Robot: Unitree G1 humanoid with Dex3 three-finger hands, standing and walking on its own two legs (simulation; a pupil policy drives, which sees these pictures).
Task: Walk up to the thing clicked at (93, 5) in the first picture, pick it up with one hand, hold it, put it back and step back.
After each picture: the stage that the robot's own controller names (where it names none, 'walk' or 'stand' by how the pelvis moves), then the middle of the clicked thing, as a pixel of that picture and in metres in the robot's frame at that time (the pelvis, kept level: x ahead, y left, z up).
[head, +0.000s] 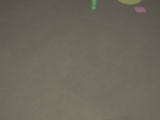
stand; (94, 0) +2.19 -0.22 -0.65
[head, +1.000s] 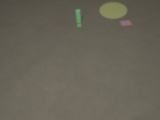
walk; (78, 18) +2.04 +0.14 -0.63
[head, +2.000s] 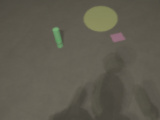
walk; (58, 38) +1.37 +0.37 -0.65
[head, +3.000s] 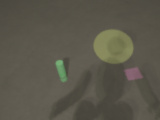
walk; (61, 71) +0.94 +0.27 -0.65
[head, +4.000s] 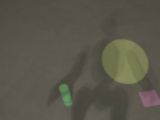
walk; (66, 95) +0.63 +0.20 -0.64
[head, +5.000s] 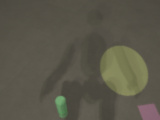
stand; (61, 107) +0.49 +0.16 -0.63
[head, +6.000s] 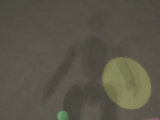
stand; out of the picture +0.44 +0.14 -0.65
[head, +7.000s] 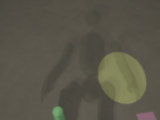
stand; (59, 117) +0.44 +0.16 -0.65
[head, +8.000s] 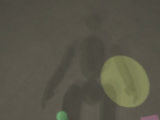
stand; out of the picture +0.44 +0.15 -0.66
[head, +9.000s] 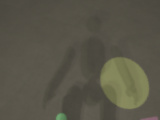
stand; out of the picture +0.43 +0.16 -0.66
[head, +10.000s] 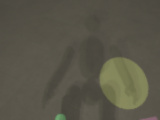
stand; out of the picture +0.42 +0.16 -0.66
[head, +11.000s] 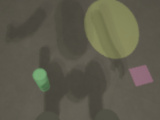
go down; (42, 81) +0.46 +0.18 -0.47
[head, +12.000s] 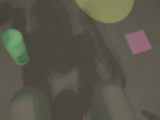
go down; (17, 50) +0.50 +0.23 -0.27
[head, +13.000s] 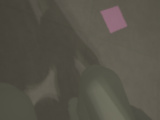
close in; out of the picture +0.48 +0.27 -0.18
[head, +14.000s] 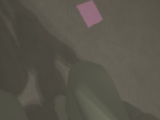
close; out of the picture +0.47 +0.29 -0.16
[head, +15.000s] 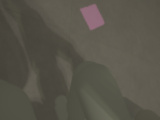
lift; out of the picture +0.42 +0.27 -0.16
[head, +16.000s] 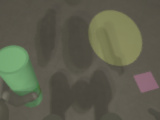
lift; (24, 82) +0.33 +0.18 +0.04
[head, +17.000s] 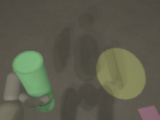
hold; (38, 86) +0.31 +0.15 +0.07
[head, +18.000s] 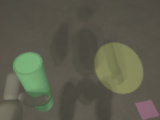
hold; (37, 86) +0.32 +0.15 +0.04
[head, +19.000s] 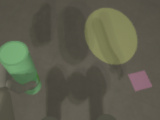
crouch; (24, 73) +0.38 +0.18 -0.02
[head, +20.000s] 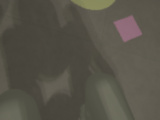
lower; out of the picture +0.50 +0.26 -0.04
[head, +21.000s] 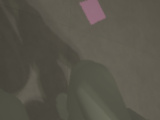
lower; out of the picture +0.46 +0.29 -0.16
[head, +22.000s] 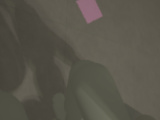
lower; out of the picture +0.45 +0.31 -0.17
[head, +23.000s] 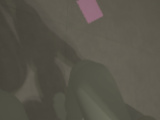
lower; out of the picture +0.45 +0.31 -0.16
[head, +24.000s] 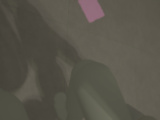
lower; out of the picture +0.45 +0.31 -0.16
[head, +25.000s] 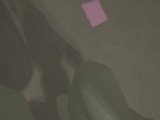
open; out of the picture +0.46 +0.27 -0.17
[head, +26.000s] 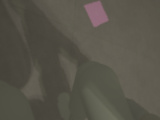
stand; out of the picture +0.45 +0.27 -0.17
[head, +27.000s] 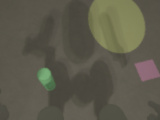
walk; (47, 80) +0.45 +0.18 -0.44
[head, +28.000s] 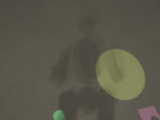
stand; out of the picture +0.42 +0.15 -0.59
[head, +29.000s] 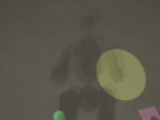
stand; out of the picture +0.42 +0.15 -0.60
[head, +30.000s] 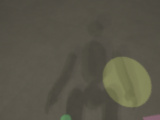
stand; out of the picture +0.43 +0.14 -0.65
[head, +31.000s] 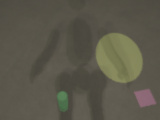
walk; (63, 102) +0.47 +0.10 -0.64
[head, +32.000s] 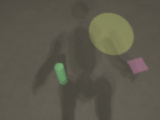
walk; (61, 74) +0.69 +0.19 -0.62
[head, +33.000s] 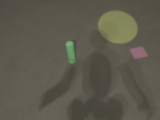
stand; (71, 52) +1.02 +0.15 -0.63
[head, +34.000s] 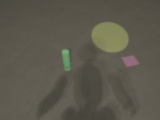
stand; (66, 60) +1.05 +0.16 -0.65
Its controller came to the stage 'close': yes
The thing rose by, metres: 0.68
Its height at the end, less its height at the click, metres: +0.00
